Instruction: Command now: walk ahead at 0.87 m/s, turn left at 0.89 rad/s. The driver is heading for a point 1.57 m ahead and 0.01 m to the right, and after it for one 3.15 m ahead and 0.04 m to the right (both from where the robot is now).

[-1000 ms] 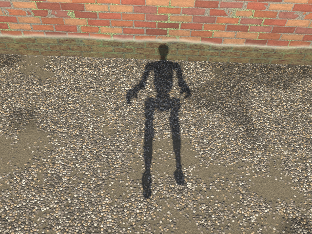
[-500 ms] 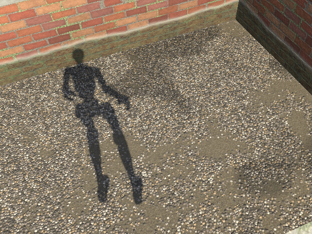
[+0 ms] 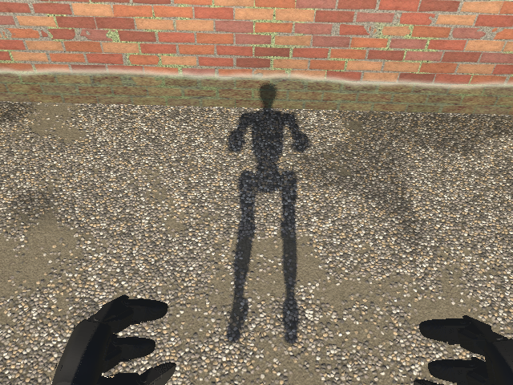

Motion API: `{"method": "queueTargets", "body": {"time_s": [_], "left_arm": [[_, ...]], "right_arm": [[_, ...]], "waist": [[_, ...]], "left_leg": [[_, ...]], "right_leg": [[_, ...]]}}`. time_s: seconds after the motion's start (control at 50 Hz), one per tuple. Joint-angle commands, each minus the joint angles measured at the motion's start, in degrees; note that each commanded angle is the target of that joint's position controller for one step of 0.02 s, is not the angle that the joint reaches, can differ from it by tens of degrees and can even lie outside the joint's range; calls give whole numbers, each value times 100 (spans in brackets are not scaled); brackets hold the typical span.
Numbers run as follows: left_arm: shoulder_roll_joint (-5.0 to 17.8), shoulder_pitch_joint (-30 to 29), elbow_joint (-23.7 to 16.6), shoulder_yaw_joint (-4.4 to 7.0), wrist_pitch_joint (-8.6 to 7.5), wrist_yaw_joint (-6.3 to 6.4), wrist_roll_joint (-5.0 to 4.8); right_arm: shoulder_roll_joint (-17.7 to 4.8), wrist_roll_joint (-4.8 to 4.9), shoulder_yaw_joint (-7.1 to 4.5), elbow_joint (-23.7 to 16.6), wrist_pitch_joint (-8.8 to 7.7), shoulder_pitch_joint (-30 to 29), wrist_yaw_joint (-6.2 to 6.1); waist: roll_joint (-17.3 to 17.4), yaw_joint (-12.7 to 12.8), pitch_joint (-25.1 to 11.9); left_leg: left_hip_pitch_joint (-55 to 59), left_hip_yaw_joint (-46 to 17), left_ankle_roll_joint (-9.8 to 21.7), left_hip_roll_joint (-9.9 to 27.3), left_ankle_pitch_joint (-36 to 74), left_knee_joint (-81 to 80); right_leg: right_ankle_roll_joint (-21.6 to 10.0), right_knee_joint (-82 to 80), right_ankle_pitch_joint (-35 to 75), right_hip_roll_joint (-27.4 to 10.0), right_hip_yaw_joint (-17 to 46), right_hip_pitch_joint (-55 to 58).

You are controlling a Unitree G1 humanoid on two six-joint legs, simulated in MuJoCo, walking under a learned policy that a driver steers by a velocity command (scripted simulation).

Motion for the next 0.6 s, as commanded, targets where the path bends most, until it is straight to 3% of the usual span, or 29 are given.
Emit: {"method": "queueTargets", "body": {"time_s": [0.02, 0.06, 0.08, 0.1, 0.12, 0.18, 0.2, 0.22, 0.26, 0.3, 0.32, 0.34, 0.38, 0.44, 0.46, 0.5, 0.54, 0.6], "left_arm": [[773, -609, -526, 304, -133, 81, -53], [717, -594, -545, 300, -178, 68, 8], [721, -485, -497, 327, -239, 35, 76], [764, -466, -476, 350, -262, 22, 91], [886, -360, -399, 416, -261, 50, 54], [871, -294, -308, 444, -231, 83, 60], [840, -508, -402, 420, -197, 48, 78], [798, -464, -340, 431, -180, 54, 53], [944, -591, -427, 501, -136, 65, 30], [934, -635, -415, 536, -110, 76, 1], [886, -626, -460, 545, -33, 87, 31], [852, -436, -379, 564, -16, 133, 33], [708, -554, -468, 515, -15, 141, 8], [531, -366, -565, 404, -227, 100, -63], [515, -379, -569, 367, -308, 77, -26], [542, -534, -613, 312, -374, 50, 0], [537, -457, -643, 260, -360, 48, -37], [508, -395, -699, 147, -296, 81, -90]], "right_arm": [[-537, -8, -136, -574, -119, -186, 76], [-616, -22, -138, -698, -100, -416, 90], [-654, 6, -150, -760, -137, -636, 102], [-665, 29, -151, -812, -144, -742, 116], [-600, 30, -141, -878, -100, -838, 98], [-541, 33, -135, -949, -65, -943, 90], [-406, -55, -66, -1013, -82, -991, 133], [-426, -82, -93, -951, -76, -820, 141], [-685, 43, -209, -971, -100, -748, 216], [-693, 65, -240, -932, -89, -663, 221], [-703, 124, -248, -918, -93, -610, 238], [-762, 183, -293, -870, -95, -695, 209], [-655, 152, -251, -909, -134, -809, 238], [-456, 91, -87, -1019, -205, -1437, 229], [-328, 75, -17, -1021, -223, -1487, 215], [-295, 80, 25, -881, -242, -1253, 207], [-331, 49, 65, -809, -254, -1247, 196], [-314, -25, 148, -823, -317, -1423, 202]], "waist": [[-205, -75, -679], [-15, 17, -809], [81, 119, -1120], [141, 123, -1163], [35, 128, -1129], [21, 129, -1087], [-146, 65, -759], [-52, 23, -969], [299, -112, -1149], [294, -173, -1197], [191, -169, -1144], [393, -97, -1400], [533, -135, -1186], [635, 188, -773], [522, 170, -802], [408, -24, -918], [329, -30, -987], [276, -42, -806]], "left_leg": [[-981, 12, 245, 461, 1337, -292], [-957, -166, 255, 458, 2061, -286], [-920, -264, 336, 481, 2485, -235], [-919, -317, 351, 462, 2750, -196], [-1095, -266, 354, 474, 2847, -82], [-1142, -190, 352, 478, 2976, 62], [-1165, -11, 258, 520, 3182, 78], [-935, -17, 332, 507, 3255, -18], [-847, -269, 429, 354, 3956, -113], [-835, -383, 436, 253, 4117, -200], [-979, -447, 399, 176, 4222, -187], [-767, -706, 548, 135, 3789, -351], [-836, -1164, 570, 158, 2798, -899], [-1320, -1857, 557, 391, 737, -1702], [-1370, -1829, 481, 430, 574, -1770], [-1302, -1666, 332, 365, 968, -1729], [-1121, -1515, 257, 383, 942, -1667], [-1068, -1391, 158, 491, 499, -1700]], "right_leg": [[-118, -447, 997, -902, 600, 1560], [-4, -157, 1682, -785, 199, 1762], [-19, -66, 1689, -771, 84, 1973], [-11, 0, 1770, -780, -9, 2017], [-17, 0, 1944, -877, -81, 2180], [-81, 57, 1959, -1003, -277, 2142], [-81, 28, 2312, -1094, -388, 1818], [-75, 130, 2082, -1060, -457, 1833], [46, 257, 1523, -794, -665, 1920], [75, 292, 1084, -734, -773, 1992], [9, 332, 950, -716, -809, 2053], [27, 379, 238, -626, -768, 2084], [75, 287, -701, -447, -755, 1897], [62, -12, -359, -356, -294, 1997], [16, -148, -92, -474, -182, 2160], [-17, -318, 211, -616, -133, 2481], [-5, -436, 214, -700, -138, 2479], [-83, -596, 30, -826, -80, 2159]]}}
